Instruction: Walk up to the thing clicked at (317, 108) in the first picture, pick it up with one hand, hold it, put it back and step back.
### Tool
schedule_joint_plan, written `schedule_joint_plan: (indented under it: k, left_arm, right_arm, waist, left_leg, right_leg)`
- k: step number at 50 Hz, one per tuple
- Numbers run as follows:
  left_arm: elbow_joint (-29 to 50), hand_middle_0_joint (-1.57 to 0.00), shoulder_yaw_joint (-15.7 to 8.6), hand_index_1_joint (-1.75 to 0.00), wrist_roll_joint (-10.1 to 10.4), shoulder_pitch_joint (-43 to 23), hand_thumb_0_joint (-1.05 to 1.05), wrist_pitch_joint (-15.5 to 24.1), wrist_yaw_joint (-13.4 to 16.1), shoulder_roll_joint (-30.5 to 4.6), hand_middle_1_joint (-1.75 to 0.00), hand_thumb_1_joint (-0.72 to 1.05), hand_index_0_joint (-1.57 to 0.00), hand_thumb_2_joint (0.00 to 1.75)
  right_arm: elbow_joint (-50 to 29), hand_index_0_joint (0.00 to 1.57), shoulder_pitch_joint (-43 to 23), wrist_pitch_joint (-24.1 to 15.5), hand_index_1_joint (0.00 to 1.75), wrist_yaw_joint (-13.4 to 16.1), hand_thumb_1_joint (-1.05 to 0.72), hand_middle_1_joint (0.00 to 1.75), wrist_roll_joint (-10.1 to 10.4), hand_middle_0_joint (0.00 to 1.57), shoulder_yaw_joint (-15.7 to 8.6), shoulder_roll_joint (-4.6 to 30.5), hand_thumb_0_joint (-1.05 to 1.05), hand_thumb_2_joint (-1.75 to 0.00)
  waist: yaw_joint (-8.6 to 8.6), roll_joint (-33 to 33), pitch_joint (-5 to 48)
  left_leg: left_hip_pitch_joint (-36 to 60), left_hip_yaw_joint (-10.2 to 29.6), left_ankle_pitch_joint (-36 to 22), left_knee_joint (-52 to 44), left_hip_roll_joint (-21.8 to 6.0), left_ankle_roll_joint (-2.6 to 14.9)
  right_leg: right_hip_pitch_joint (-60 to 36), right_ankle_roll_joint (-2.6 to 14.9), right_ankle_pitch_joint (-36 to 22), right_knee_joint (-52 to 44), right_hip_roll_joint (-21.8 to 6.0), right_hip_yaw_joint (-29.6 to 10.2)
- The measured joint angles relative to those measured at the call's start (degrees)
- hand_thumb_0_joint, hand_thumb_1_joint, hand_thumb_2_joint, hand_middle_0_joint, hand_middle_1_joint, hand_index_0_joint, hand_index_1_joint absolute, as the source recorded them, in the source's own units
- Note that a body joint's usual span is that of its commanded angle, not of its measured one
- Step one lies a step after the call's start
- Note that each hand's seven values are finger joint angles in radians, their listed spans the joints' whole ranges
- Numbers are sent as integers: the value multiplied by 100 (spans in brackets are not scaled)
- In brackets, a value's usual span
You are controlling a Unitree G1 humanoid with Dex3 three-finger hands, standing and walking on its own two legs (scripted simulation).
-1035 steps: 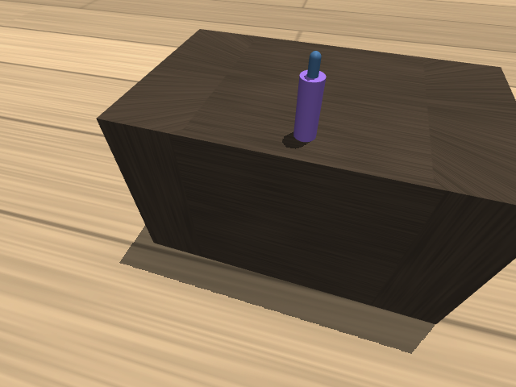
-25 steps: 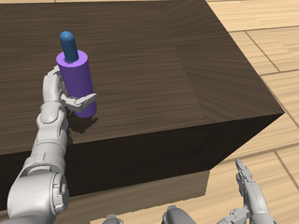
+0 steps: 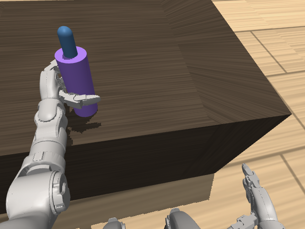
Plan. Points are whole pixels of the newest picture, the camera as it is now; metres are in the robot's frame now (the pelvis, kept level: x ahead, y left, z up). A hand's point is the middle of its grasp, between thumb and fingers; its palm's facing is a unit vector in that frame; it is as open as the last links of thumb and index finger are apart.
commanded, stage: open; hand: left
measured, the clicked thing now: (77, 76) +0.49 +0.14 +0.12
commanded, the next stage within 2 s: withdraw in 0.12 s
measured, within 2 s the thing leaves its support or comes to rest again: rests again in 0.24 s
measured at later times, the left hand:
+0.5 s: hand (59, 72) +0.50 +0.18 +0.13, palm faces +0.10 -1.00 +0.01, open 17.2 cm
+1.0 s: hand out of the picture +0.46 +0.28 +0.16, palm faces +0.23 -0.94 -0.23, open 17.5 cm
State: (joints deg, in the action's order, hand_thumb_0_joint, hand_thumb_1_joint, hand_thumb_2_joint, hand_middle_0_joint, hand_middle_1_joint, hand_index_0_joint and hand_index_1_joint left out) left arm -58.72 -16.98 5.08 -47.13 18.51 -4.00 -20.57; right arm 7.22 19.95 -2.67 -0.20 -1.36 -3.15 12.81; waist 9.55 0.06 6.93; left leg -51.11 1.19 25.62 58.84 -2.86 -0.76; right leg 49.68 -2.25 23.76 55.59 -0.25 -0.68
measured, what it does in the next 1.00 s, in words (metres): stands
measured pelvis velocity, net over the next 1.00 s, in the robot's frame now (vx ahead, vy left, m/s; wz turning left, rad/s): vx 0.02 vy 0.00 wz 0.00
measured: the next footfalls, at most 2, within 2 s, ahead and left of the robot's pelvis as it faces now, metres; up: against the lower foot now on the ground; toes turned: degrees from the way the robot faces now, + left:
none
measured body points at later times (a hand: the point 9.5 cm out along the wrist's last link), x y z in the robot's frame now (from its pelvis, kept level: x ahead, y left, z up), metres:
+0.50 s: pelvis +0.01 -0.01 +0.01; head +0.09 +0.02 +0.45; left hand +0.49 +0.23 +0.13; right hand +0.16 -0.29 +0.01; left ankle +0.02 +0.12 -0.67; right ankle +0.03 -0.15 -0.67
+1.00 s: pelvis +0.02 +0.00 +0.04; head +0.06 +0.01 +0.49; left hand +0.45 +0.33 +0.17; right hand +0.17 -0.27 +0.01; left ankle +0.02 +0.12 -0.67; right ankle +0.03 -0.15 -0.67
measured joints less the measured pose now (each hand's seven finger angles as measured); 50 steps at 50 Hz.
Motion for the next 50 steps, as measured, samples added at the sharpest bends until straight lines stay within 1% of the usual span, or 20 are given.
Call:
schedule_joint_plan:
  k: [10,16,21,25,28,32,34,37,38,40,42,44,47,50]
  left_arm:
    - [-7,-52,-62,-46,14,8,-1,-9,-63,-18,-46,-56,-52,34]
    - [27,-36,-110,-31,1,94,-1,-55,-98,-57,-31,-59,-36,23]
    - [264,-22,-248,-19,-7,152,-2,-143,-159,-196,-20,-59,-22,16]
    - [437,-14,-407,-13,46,99,-2,-333,-227,-431,-14,-58,-14,12]
    - [404,-10,-436,-10,49,-67,-2,-506,-344,-691,-11,-58,-11,10]
    - [14,-7,-312,-7,90,-347,-2,-790,-638,-994,-8,-56,-8,8]
    - [-111,-7,-311,-6,138,-360,-2,-981,-810,-1082,-7,-55,-8,7]
    - [-96,-6,-302,-5,249,-262,-1,-1204,-1023,-1078,-6,-55,-7,6]
    - [-71,-6,-242,-5,127,-202,-1,-1253,-1023,-1071,-6,-55,-7,6]
    - [-5,-6,-127,-5,-91,-39,-1,-1409,-913,-1074,-5,-55,-7,5]
    - [63,-6,-66,-5,-215,95,-1,-1579,-800,-1061,-6,-56,-6,5]
    - [186,-6,-95,-5,-334,236,-1,-1699,-679,-1056,-6,-56,-6,5]
    - [378,-6,-216,-6,-451,455,-2,-1761,-475,-1144,-6,-56,-6,5]
    - [658,-6,-199,-5,-454,737,-2,-1738,-284,-1224,-5,-56,-6,5]
  right_arm:
    - [-126,6,55,85,5,-21,52,6,5,6,-11,23,-1,-5]
    - [-206,6,59,133,5,-25,52,6,12,7,-29,57,-1,-5]
    - [-350,6,35,181,5,49,53,6,68,7,-129,141,-1,-5]
    - [-304,6,70,193,5,118,53,6,125,7,-175,190,-1,-5]
    - [-114,6,86,185,5,159,52,6,171,6,-160,185,-1,-5]
    - [320,6,31,155,5,170,52,6,237,6,-72,147,-1,-5]
    - [486,6,-2,142,5,161,53,6,264,6,-7,141,-1,-5]
    - [611,6,1,104,5,154,54,6,304,6,69,97,-1,-5]
    - [618,6,6,123,5,144,54,6,307,6,88,79,-1,-5]
    - [622,6,8,172,5,137,55,6,325,6,106,67,-1,-5]
    - [609,6,28,221,6,133,56,6,357,6,86,79,-1,-5]
    - [592,6,53,249,6,154,56,6,387,6,16,119,-1,-5]
    - [534,6,104,255,6,219,57,6,436,7,-76,209,-1,-5]
    - [647,6,160,175,6,256,56,6,471,6,-128,232,-1,-5]
  waist:
    - [-27,24,15]
    - [-8,17,26]
    - [22,-28,-49]
    - [16,-60,-24]
    - [-16,-60,38]
    - [-117,-2,130]
    - [-171,65,168]
    - [-283,138,163]
    - [-318,150,143]
    - [-360,166,74]
    - [-396,154,10]
    - [-429,122,-45]
    - [-456,59,-93]
    - [-529,-8,-87]
  left_leg:
    - [-27,-12,25,23,-8,-16]
    - [0,1,32,22,-13,-27]
    - [157,-17,8,-68,-20,-32]
    - [386,-25,-25,-227,-35,-41]
    - [584,-23,-47,-364,-45,-46]
    - [817,-33,-89,-558,-47,-31]
    - [891,-48,-109,-636,-43,-16]
    - [1017,-81,-139,-747,-20,5]
    - [1080,-96,-154,-795,-10,11]
    - [1245,-126,-199,-927,11,20]
    - [1391,-144,-249,-1057,36,29]
    - [1526,-160,-289,-1170,51,33]
    - [1716,-172,-328,-1308,57,29]
    - [1876,-160,-352,-1422,58,20]
  right_leg:
    - [47,14,34,50,7,-13]
    - [26,24,52,67,13,0]
    - [-117,25,29,-9,18,-15]
    - [-346,34,-13,-178,31,-16]
    - [-553,41,-46,-335,39,-7]
    - [-803,35,-107,-564,38,-7]
    - [-882,22,-139,-661,33,-18]
    - [-1003,0,-174,-772,9,-46]
    - [-1059,-8,-187,-812,-2,-58]
    - [-1211,-22,-226,-925,-25,-82]
    - [-1345,-31,-262,-1030,-51,-94]
    - [-1468,-34,-292,-1122,-66,-106]
    - [-1647,-31,-319,-1238,-75,-112]
    - [-1809,-20,-335,-1346,-77,-94]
